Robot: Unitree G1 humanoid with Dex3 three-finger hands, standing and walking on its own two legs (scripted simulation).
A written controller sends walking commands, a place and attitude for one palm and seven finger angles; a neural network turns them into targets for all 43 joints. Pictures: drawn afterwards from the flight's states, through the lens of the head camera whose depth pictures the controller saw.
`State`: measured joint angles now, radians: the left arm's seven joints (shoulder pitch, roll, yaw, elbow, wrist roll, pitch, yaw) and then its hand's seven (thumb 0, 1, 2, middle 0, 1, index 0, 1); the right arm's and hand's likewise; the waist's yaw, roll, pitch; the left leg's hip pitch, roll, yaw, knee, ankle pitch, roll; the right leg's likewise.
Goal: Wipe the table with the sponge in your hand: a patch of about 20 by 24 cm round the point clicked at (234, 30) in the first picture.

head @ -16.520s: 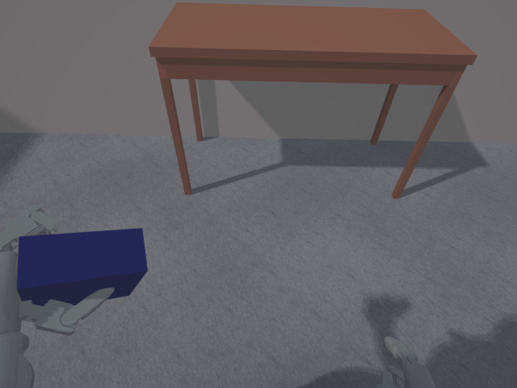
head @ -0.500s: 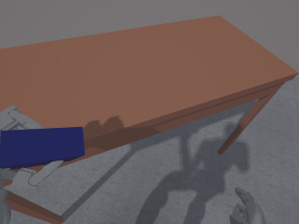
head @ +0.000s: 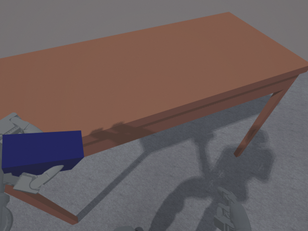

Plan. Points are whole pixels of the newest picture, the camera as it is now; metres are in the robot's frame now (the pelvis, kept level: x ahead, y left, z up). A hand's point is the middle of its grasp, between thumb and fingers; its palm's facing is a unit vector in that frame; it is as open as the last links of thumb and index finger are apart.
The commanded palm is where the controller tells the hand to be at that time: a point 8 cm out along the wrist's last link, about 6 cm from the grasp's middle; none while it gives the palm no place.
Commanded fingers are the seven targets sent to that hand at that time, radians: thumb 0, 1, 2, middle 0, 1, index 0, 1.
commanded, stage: come to a stop and stand still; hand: left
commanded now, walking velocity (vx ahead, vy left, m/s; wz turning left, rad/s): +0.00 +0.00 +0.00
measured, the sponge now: (54, 154) +0.23 +0.22 +0.15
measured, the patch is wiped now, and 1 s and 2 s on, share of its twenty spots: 0.00 0.00 0.00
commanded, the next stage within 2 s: look again from close up in 1.00 s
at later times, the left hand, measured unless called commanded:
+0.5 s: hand (17, 186) +0.16 +0.24 +0.17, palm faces +0.43 -0.82 -0.39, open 9.2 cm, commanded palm +0.11 +0.27 +0.18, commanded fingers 0.00 0.10 1.30 -1.20 -1.60 -1.20 -1.60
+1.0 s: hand (11, 189) +0.15 +0.26 +0.16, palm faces +0.42 -0.82 -0.40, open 9.2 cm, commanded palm +0.10 +0.29 +0.18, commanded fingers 0.00 0.10 1.30 -1.20 -1.60 -1.20 -1.60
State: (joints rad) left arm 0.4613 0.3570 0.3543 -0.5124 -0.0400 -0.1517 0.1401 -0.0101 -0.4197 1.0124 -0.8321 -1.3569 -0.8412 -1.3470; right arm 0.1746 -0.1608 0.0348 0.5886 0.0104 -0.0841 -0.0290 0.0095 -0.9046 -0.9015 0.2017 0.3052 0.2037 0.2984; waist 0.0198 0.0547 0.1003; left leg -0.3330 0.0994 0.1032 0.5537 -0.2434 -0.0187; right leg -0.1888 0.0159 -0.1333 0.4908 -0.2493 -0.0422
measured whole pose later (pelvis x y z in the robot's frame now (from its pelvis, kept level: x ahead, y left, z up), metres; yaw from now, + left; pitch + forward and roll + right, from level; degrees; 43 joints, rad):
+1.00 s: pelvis -0.06 +0.01 +0.00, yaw +0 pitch -3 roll +0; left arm 0.47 0.34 0.33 -0.46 -0.01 -0.18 0.16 -0.01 -0.42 1.01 -0.83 -1.36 -0.84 -1.35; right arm 0.25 -0.20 0.02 0.61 0.01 -0.08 -0.06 0.01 -0.91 -0.90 0.20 0.30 0.20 0.30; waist 0.02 -0.01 0.06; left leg -0.25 0.01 0.07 0.52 -0.23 0.02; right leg -0.28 -0.01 -0.10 0.48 -0.16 -0.03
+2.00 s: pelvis +0.04 +0.05 -0.01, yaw +1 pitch -1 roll -2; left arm 0.39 0.37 0.37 -0.52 -0.05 -0.24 0.12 -0.01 -0.42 1.02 -0.83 -1.36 -0.85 -1.35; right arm 0.22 -0.20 0.01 0.58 0.01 -0.10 -0.01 0.01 -0.91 -0.90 0.20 0.30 0.20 0.30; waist 0.02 -0.03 0.06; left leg -0.27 -0.02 0.05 0.81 -0.40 0.03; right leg -0.22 -0.05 -0.10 0.62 -0.38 0.02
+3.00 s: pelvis +0.16 +0.10 +0.00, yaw +3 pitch -1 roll -1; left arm 0.45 0.35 0.37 -0.56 -0.03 -0.15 0.11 -0.01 -0.42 1.02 -0.84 -1.36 -0.85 -1.35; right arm 0.27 -0.17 0.02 0.57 0.02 -0.12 0.00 0.01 -0.91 -0.90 0.20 0.30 0.20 0.30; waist 0.01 0.00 0.08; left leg -0.24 0.06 0.03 0.62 -0.36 -0.02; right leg -0.25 0.03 -0.12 0.51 -0.26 -0.04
